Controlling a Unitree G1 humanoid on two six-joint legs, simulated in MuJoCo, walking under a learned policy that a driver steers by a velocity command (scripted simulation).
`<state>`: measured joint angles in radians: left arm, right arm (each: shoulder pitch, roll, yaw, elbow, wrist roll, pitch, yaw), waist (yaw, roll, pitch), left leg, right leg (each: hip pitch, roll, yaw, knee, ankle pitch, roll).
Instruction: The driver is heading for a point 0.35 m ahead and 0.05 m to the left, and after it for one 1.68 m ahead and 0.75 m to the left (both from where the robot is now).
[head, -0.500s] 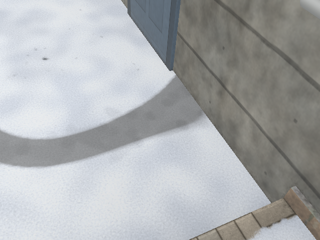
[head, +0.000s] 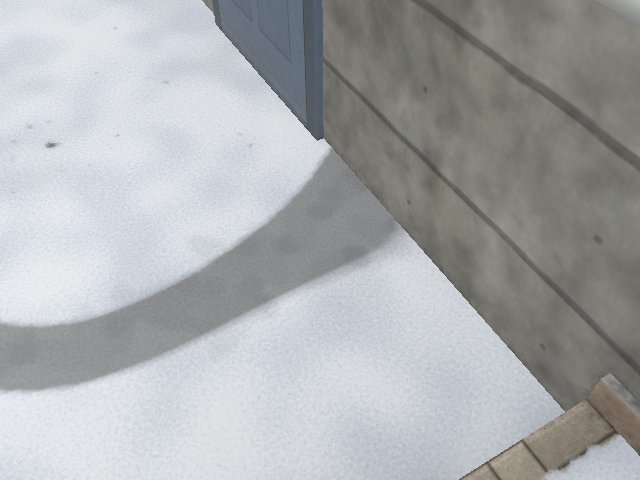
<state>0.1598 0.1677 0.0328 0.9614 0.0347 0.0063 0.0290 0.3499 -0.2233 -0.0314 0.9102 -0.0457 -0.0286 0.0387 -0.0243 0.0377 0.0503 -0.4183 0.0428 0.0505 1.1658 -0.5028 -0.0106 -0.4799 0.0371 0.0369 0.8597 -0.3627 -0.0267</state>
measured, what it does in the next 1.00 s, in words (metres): goes down, turning left: left foot, then right foot 0.17 m lower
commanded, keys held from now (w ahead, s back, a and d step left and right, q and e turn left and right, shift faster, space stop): w+shift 0.32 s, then q+shift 0.68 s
